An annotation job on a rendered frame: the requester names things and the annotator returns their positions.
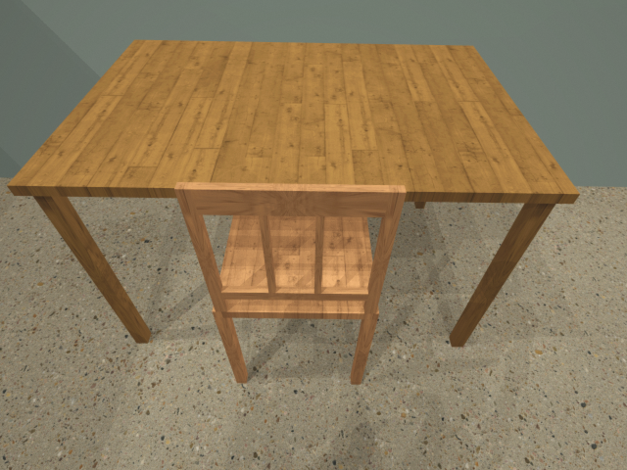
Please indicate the chair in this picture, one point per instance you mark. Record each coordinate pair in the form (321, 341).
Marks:
(294, 251)

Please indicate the table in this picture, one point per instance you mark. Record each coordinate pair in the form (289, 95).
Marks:
(431, 117)

